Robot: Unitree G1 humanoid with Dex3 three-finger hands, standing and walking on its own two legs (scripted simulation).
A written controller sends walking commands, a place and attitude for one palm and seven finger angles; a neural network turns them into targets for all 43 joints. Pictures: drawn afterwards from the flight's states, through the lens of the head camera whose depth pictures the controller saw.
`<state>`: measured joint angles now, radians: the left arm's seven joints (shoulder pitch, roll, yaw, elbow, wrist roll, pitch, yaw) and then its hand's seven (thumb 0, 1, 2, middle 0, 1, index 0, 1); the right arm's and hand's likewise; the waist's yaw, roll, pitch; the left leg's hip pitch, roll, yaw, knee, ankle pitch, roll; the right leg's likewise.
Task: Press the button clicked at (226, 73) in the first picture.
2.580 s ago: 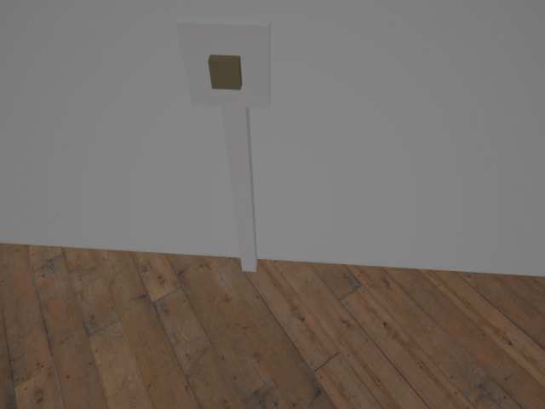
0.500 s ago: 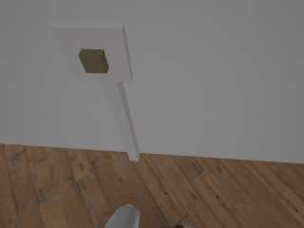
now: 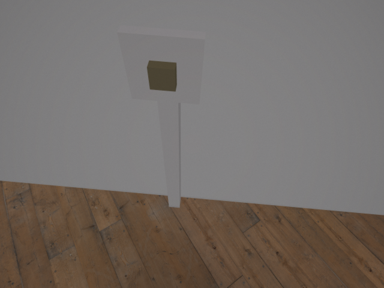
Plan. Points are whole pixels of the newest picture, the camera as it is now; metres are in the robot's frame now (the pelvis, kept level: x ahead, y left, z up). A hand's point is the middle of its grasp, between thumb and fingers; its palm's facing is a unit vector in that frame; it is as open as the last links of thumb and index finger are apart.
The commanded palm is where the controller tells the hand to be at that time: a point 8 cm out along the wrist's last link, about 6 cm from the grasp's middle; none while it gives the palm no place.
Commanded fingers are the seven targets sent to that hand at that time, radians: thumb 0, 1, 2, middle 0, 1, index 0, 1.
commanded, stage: come to a stop and stand still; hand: left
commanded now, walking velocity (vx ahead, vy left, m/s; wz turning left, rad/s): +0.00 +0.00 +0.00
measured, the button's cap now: (163, 75) +0.53 +0.11 +0.13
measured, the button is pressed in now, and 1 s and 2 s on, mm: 0 0 0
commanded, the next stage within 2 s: look again from close up in 0.68 s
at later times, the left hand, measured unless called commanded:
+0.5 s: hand out of the picture -0.04 +0.14 -0.18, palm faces +0.02 -0.98 -0.19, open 7.3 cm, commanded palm none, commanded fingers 0.00 0.90 0.90 -0.20 -0.30 -0.20 -0.30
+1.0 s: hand out of the picture -0.03 +0.14 -0.18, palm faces +0.03 -0.98 -0.19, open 7.4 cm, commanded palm none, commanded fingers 0.00 0.90 0.90 -0.20 -0.30 -0.20 -0.30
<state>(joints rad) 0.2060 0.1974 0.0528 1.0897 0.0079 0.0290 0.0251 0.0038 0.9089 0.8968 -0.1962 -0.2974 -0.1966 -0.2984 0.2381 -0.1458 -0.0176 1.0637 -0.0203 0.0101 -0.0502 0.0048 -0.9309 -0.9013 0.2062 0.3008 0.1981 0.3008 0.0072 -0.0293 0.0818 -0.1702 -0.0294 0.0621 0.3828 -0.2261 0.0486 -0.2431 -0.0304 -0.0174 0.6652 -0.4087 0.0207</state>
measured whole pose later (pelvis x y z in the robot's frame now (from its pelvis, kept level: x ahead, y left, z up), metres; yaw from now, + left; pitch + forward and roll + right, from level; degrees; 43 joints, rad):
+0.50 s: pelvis -0.04 -0.02 +0.00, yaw +0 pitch -2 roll +1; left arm 0.27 0.13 0.01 1.15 0.00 -0.01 0.04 0.00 0.92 0.90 -0.20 -0.30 -0.20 -0.30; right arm 0.31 -0.12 0.00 1.18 -0.02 0.01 -0.04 0.01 -0.91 -0.90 0.20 0.30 0.19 0.30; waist -0.02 0.00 0.07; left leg -0.16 0.00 0.06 0.37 -0.17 0.01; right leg -0.11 0.01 -0.04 0.40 -0.26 -0.04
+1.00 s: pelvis -0.03 -0.02 -0.01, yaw -1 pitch -2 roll +0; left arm 0.33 0.11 -0.01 1.11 0.01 -0.04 0.05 0.00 0.91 0.90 -0.20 -0.30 -0.20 -0.30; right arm 0.29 -0.17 0.00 1.07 -0.02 -0.01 -0.03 0.02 -0.94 -0.90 0.20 0.30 0.19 0.30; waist -0.01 0.03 0.00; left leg -0.23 0.00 0.03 0.53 -0.27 0.01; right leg -0.15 0.02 -0.04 0.50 -0.32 -0.03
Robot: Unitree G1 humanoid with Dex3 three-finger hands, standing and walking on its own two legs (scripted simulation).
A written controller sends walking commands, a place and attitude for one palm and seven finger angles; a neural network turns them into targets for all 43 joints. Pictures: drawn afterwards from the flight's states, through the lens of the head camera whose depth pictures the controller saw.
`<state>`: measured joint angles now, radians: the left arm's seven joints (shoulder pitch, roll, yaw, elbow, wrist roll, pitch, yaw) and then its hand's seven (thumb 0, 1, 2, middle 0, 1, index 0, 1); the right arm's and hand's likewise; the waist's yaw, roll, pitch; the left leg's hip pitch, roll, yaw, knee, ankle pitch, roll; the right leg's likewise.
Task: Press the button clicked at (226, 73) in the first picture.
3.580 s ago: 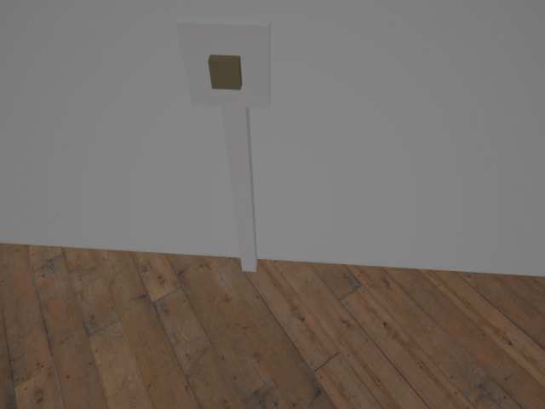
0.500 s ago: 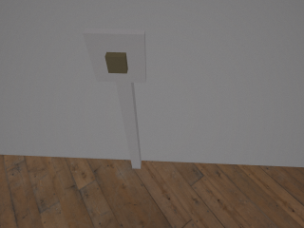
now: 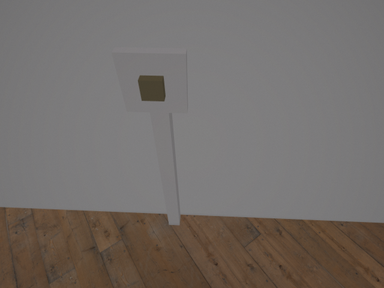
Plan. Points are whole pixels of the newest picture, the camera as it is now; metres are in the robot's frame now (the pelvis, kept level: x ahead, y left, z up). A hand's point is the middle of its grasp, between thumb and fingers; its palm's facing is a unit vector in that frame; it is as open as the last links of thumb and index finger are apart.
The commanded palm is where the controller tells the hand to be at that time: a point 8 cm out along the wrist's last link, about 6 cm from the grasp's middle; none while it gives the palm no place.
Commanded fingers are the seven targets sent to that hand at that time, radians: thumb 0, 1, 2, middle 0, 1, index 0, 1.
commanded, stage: look again from close up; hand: left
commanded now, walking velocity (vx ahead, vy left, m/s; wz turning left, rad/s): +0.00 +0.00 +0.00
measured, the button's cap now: (152, 87) +0.56 +0.13 +0.14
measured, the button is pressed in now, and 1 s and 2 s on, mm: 0 0 0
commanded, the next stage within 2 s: shuffle to correct the standing spot in 0.26 s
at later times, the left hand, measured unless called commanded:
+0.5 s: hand out of the picture +0.00 +0.18 -0.18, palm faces +0.00 -0.99 -0.17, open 7.4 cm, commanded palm none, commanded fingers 0.00 0.90 0.90 -0.20 -0.30 -0.20 -0.30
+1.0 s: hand out of the picture +0.01 +0.13 -0.19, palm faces +0.05 -0.99 -0.12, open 7.4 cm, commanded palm none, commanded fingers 0.00 0.90 0.90 -0.20 -0.30 -0.20 -0.30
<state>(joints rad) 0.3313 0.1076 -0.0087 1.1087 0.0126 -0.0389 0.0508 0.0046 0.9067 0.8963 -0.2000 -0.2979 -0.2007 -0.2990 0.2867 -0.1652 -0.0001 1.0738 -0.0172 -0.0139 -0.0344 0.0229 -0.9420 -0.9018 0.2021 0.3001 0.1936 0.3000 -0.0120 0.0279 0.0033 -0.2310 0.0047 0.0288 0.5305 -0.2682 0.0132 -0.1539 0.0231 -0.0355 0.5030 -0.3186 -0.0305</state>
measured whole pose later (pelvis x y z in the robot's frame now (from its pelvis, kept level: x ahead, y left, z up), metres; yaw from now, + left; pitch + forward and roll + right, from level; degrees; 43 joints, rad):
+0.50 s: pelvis +0.01 +0.01 +0.00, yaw -1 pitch +0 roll +1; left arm 0.33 0.16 0.00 1.08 0.02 0.00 0.02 0.00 0.91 0.90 -0.20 -0.30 -0.20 -0.30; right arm 0.30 -0.14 0.02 1.10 -0.02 -0.01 -0.02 0.01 -0.91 -0.90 0.20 0.30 0.20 0.30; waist 0.00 -0.03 0.02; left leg -0.23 -0.03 0.06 0.48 -0.26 0.04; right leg -0.19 -0.01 -0.01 0.52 -0.33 -0.02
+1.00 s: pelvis +0.10 -0.02 -0.01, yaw -3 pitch +0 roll +0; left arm 0.45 0.11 0.00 1.13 0.01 -0.01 0.05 0.00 0.91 0.90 -0.20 -0.30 -0.20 -0.30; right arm 0.12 -0.12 0.00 1.00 0.00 -0.04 -0.04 0.01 -0.91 -0.90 0.20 0.30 0.19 0.30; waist 0.04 -0.05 0.06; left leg -0.35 -0.01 0.11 0.60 -0.23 0.07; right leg -0.14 0.05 -0.03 0.71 -0.48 -0.02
